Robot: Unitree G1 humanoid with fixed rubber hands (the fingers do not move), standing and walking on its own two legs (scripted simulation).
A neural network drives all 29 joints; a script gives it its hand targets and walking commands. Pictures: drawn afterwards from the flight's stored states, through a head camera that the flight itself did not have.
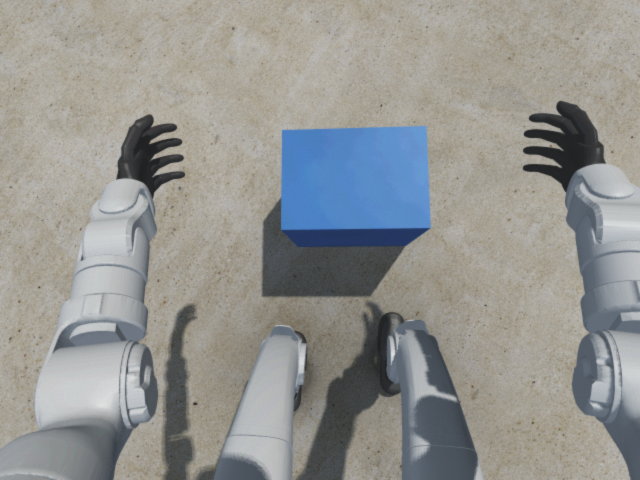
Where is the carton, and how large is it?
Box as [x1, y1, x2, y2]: [281, 126, 430, 246]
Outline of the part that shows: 426,126 282,130 281,229 297,246 405,245 430,227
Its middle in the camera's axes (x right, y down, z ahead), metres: +0.08 -0.11 +0.92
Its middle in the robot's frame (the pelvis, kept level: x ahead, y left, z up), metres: +0.53 -0.01 -0.53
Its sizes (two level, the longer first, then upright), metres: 0.294 0.209 0.297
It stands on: the floor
